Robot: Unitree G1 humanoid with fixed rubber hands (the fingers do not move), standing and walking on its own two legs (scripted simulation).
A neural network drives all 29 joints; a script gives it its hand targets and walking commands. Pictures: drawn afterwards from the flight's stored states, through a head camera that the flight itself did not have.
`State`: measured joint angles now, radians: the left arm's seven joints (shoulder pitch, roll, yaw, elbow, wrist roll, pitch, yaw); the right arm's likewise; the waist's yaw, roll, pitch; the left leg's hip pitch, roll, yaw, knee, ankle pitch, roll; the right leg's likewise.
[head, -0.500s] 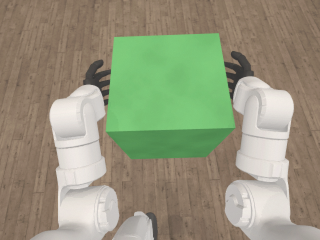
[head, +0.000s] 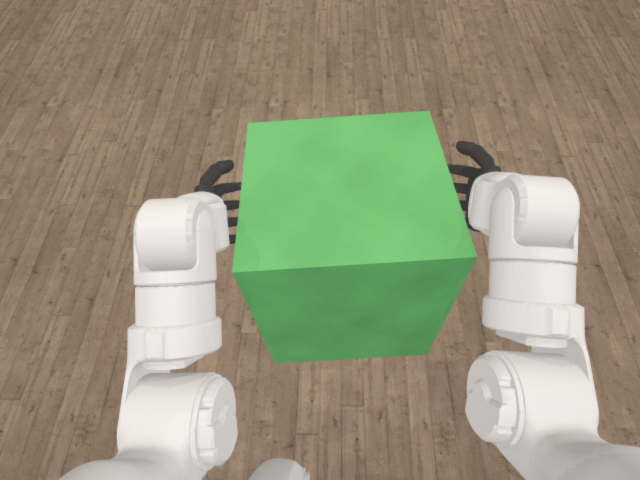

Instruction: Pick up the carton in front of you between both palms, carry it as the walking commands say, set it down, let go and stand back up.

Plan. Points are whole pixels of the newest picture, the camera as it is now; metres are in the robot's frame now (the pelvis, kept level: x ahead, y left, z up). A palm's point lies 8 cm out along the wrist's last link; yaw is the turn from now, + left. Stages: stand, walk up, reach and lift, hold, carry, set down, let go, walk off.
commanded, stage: carry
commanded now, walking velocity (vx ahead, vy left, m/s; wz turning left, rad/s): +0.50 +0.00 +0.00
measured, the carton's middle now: (345, 248) +0.39 +0.03 +0.07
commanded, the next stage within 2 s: none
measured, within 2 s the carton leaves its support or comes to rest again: neither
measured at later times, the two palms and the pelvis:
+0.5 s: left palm (301, 12) +0.72 +0.12 +0.21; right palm (508, 30) +0.68 -0.18 +0.21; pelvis +0.31 +0.02 +0.05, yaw -1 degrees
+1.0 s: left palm out of the picture +1.02 +0.17 +0.26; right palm out of the picture +1.03 -0.13 +0.27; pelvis +0.64 +0.00 +0.08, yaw +0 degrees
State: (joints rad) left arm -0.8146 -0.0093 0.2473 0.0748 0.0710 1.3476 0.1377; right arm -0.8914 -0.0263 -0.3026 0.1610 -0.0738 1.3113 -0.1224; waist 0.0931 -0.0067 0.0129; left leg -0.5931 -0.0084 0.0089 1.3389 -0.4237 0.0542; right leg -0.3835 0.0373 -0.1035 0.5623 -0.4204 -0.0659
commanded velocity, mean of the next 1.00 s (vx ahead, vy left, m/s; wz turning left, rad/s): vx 0.50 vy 0.00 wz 0.00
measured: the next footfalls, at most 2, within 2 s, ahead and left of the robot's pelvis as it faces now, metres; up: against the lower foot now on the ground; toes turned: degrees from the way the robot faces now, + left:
left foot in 0.22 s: +0.32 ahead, +0.11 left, +0.04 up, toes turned +5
right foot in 0.58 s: +0.55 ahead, -0.10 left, +0.08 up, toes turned -5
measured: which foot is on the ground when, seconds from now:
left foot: up 0.00-0.20, down 0.22-0.62, up 0.64-0.94, down 0.96-1.00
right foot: down 0.00-0.24, up 0.26-0.56, down 0.58-0.96, up 0.98-1.00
